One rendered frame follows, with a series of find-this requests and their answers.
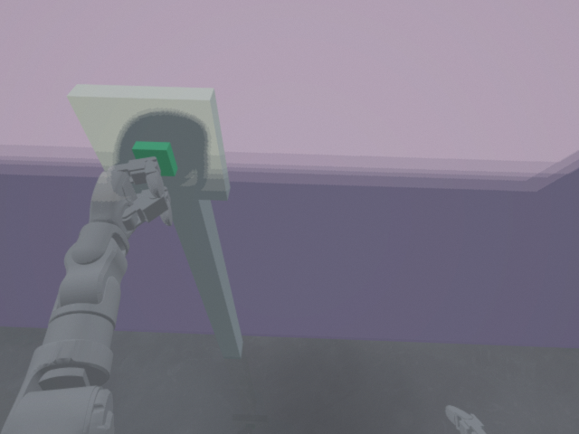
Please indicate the panel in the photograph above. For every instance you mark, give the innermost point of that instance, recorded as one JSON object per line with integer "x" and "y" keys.
{"x": 114, "y": 117}

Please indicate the robot left forearm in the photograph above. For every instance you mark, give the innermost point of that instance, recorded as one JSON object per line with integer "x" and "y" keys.
{"x": 76, "y": 348}

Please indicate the robot right hand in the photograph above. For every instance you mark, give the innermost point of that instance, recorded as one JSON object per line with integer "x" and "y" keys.
{"x": 465, "y": 423}

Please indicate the left robot upper arm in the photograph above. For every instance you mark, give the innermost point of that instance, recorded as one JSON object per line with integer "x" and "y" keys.
{"x": 81, "y": 410}

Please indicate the robot left hand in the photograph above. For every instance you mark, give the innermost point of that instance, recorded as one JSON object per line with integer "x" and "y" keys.
{"x": 115, "y": 201}

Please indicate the button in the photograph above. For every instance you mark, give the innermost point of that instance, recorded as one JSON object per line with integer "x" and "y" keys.
{"x": 162, "y": 151}

